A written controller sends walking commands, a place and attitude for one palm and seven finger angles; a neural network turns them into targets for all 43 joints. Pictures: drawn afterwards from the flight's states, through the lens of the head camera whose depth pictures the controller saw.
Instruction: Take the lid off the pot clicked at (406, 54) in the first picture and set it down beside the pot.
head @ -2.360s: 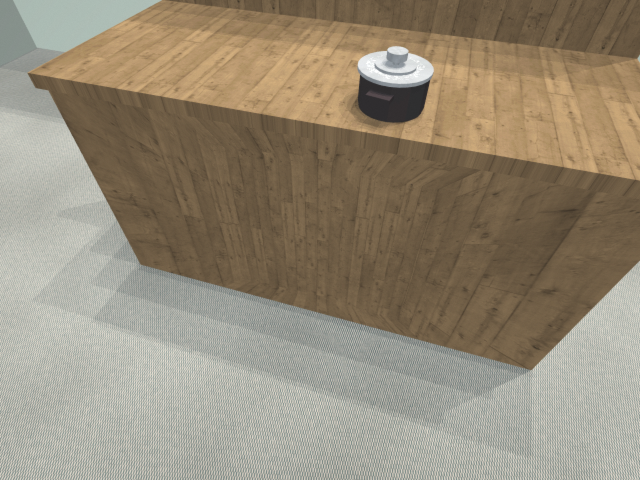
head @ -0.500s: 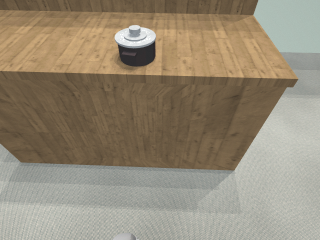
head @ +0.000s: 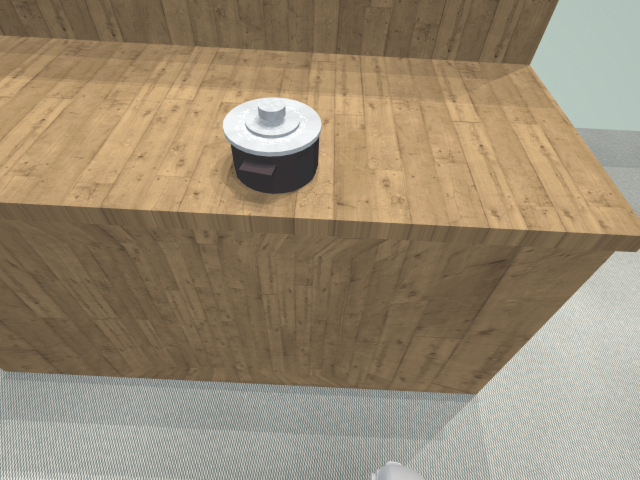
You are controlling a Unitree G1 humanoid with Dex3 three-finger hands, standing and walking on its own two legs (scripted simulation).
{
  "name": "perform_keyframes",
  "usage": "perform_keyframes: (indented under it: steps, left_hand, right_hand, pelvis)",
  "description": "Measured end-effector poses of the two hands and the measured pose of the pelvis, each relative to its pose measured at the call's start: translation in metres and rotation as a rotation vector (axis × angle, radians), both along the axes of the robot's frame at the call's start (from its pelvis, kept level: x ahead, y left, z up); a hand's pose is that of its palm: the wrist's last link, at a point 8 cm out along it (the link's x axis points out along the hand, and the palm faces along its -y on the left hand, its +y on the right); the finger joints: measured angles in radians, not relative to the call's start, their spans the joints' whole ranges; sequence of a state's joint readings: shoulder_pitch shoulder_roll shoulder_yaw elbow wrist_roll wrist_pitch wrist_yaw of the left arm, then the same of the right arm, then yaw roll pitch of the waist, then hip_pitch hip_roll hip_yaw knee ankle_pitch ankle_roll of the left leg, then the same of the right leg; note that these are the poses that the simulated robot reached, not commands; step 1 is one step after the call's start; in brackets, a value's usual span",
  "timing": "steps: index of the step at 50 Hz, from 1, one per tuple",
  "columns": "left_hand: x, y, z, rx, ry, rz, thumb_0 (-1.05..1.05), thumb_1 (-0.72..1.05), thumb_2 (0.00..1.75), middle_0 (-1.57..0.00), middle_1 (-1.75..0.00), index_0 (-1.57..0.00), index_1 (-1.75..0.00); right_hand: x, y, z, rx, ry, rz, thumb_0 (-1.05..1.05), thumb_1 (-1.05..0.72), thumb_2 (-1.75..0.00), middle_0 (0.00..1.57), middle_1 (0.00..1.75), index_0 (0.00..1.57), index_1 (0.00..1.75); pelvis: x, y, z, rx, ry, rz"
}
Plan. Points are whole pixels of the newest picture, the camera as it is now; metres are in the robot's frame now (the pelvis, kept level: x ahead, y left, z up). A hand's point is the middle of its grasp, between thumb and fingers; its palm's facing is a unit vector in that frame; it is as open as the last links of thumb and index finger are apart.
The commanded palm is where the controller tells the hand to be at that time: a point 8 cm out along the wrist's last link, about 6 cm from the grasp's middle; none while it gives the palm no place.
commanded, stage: take the last steps up to it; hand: left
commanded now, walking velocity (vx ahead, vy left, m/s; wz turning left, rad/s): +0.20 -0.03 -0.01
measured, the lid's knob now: (271, 109) +0.62 +0.12 +0.14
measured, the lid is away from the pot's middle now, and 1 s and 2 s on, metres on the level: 0.00 0.00 0.00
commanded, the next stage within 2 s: come to a stop and stand still in 0.10 s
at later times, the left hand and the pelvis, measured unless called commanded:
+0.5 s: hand (216, 474) +0.16 +0.16 -0.17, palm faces +0.09 -0.97 -0.24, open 7.3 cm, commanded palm none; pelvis +0.13 -0.03 +0.00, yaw +1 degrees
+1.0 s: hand out of the picture +0.10 +0.21 -0.18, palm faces +0.02 -0.98 -0.19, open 7.4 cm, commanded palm none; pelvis +0.07 +0.01 +0.00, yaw -1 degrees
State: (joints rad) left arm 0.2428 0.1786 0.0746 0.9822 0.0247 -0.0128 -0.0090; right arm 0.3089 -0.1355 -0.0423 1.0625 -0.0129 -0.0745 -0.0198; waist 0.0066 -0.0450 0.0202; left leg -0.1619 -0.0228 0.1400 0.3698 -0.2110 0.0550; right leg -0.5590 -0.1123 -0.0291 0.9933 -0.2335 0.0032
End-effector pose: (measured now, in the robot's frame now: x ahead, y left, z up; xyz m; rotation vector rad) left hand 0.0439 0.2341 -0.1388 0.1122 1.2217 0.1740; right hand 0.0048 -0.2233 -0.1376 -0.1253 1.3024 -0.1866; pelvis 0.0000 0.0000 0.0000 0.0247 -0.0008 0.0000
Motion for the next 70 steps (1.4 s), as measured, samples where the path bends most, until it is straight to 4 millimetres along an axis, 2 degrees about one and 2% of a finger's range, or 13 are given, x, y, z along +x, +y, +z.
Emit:
perform_keyframes:
  steps: [7, 11, 14, 22, 28, 32, 38, 44, 53, 59, 65, 68, 70]
  left_hand:
    - [0.092, -0.024, 0.008, 0.036, -0.059, -0.076, 0.01, 0.92, 0.90, -0.20, -0.30, -0.20, -0.30]
    - [0.123, -0.045, 0.001, 0.045, -0.085, -0.076, 0.00, 0.91, 0.90, -0.20, -0.30, -0.20, -0.30]
    - [0.124, -0.057, 0.002, 0.032, -0.058, -0.032, 0.00, 0.91, 0.90, -0.20, -0.30, -0.20, -0.30]
    - [0.116, -0.043, 0.002, 0.059, 0.050, 0.021, -0.01, 0.93, 0.90, -0.21, -0.30, -0.21, -0.30]
    - [0.102, -0.013, -0.010, 0.048, 0.106, 0.044, 0.00, 0.91, 0.90, -0.21, -0.30, -0.21, -0.30]
    - [0.099, 0.013, -0.029, 0.033, 0.113, 0.059, 0.00, 0.91, 0.90, -0.21, -0.30, -0.21, -0.30]
    - [0.095, 0.034, -0.026, 0.027, 0.107, 0.039, 0.01, 0.91, 0.90, -0.20, -0.30, -0.20, -0.30]
    - [0.077, 0.037, -0.018, 0.008, 0.122, 0.000, 0.00, 0.91, 0.90, -0.20, -0.30, -0.20, -0.30]
    - [0.041, 0.014, -0.006, 0.014, 0.134, -0.024, 0.00, 0.91, 0.90, -0.20, -0.30, -0.20, -0.30]
    - [-0.014, -0.015, 0.002, 0.037, 0.190, 0.014, 0.00, 0.91, 0.90, -0.20, -0.30, -0.20, -0.30]
    - [-0.036, -0.035, 0.010, 0.016, 0.220, 0.039, 0.01, 0.90, 0.90, -0.20, -0.30, -0.20, -0.30]
    - [-0.038, -0.039, 0.009, 0.005, 0.214, 0.061, 0.01, 0.90, 0.90, -0.20, -0.30, -0.21, -0.30]
    - [-0.039, -0.040, 0.008, -0.005, 0.218, 0.075, 0.01, 0.90, 0.90, -0.20, -0.30, -0.21, -0.30]
  right_hand:
    - [0.012, -0.013, -0.017, 0.060, 0.095, -0.063, 0.00, -0.91, -0.89, 0.20, 0.30, 0.20, 0.30]
    - [0.032, -0.030, -0.032, 0.073, 0.154, -0.058, 0.00, -0.91, -0.89, 0.20, 0.30, 0.20, 0.30]
    - [0.062, -0.042, -0.026, 0.050, 0.152, -0.036, 0.01, -0.91, -0.89, 0.20, 0.30, 0.20, 0.30]
    - [0.159, -0.053, -0.011, -0.009, 0.039, 0.021, 0.01, -0.91, -0.89, 0.19, 0.30, 0.20, 0.30]
    - [0.220, -0.034, 0.001, -0.047, -0.087, 0.073, 0.00, -0.91, -0.89, 0.19, 0.30, 0.20, 0.30]
    - [0.238, -0.014, 0.005, -0.082, -0.162, 0.107, 0.00, -0.91, -0.89, 0.19, 0.30, 0.20, 0.30]
    - [0.220, 0.011, 0.025, -0.098, -0.176, 0.121, 0.00, -0.90, -0.89, 0.20, 0.30, 0.20, 0.30]
    - [0.177, 0.016, 0.029, -0.089, -0.150, 0.067, 0.00, -0.90, -0.89, 0.20, 0.30, 0.21, 0.30]
    - [0.080, -0.013, 0.011, -0.061, -0.004, -0.030, 0.00, -0.91, -0.89, 0.20, 0.30, 0.21, 0.30]
    - [0.027, -0.033, -0.004, -0.015, 0.111, -0.067, 0.00, -0.91, -0.89, 0.20, 0.30, 0.20, 0.30]
    - [0.005, -0.032, -0.006, 0.028, 0.158, -0.062, 0.01, -0.91, -0.89, 0.19, 0.30, 0.20, 0.30]
    - [0.010, -0.026, -0.009, 0.035, 0.183, -0.033, 0.01, -0.91, -0.89, 0.19, 0.30, 0.20, 0.30]
    - [0.022, -0.020, -0.011, 0.036, 0.181, -0.012, 0.01, -0.91, -0.89, 0.19, 0.30, 0.20, 0.30]
  pelvis:
    - [0.055, -0.025, -0.006, 0.011, -0.001, -0.009]
    - [0.084, -0.042, -0.018, -0.007, -0.006, 0.003]
    - [0.100, -0.047, -0.011, -0.017, -0.008, 0.010]
    - [0.123, -0.041, -0.003, -0.020, 0.000, 0.017]
    - [0.126, -0.018, -0.007, -0.025, -0.004, 0.020]
    - [0.126, 0.002, -0.019, -0.048, -0.013, 0.029]
    - [0.111, 0.012, -0.007, -0.066, -0.018, 0.007]
    - [0.093, 0.017, 0.001, -0.076, -0.003, -0.018]
    - [0.063, 0.003, 0.002, -0.057, 0.005, -0.011]
    - [0.048, -0.016, 0.001, -0.006, -0.001, -0.012]
    - [0.049, -0.019, 0.006, -0.003, 0.003, -0.004]
    - [0.052, -0.016, 0.004, -0.009, 0.006, 0.009]
    - [0.055, -0.012, 0.003, -0.010, 0.009, 0.013]
